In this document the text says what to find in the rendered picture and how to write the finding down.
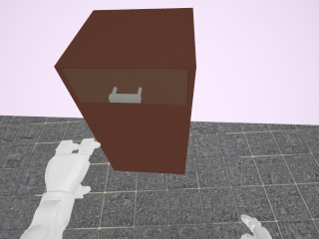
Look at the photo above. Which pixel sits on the cabinet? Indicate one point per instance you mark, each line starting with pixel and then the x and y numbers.
pixel 137 137

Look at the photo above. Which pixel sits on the left robot hand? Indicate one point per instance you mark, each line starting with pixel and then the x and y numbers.
pixel 66 170

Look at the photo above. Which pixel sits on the left robot forearm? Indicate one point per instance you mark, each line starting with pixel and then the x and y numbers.
pixel 52 216

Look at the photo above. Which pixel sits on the handle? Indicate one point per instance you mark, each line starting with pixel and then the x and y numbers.
pixel 125 98

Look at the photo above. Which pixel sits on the drawer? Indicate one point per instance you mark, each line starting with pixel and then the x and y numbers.
pixel 162 87

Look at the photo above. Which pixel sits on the right robot hand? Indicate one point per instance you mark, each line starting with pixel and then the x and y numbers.
pixel 255 227

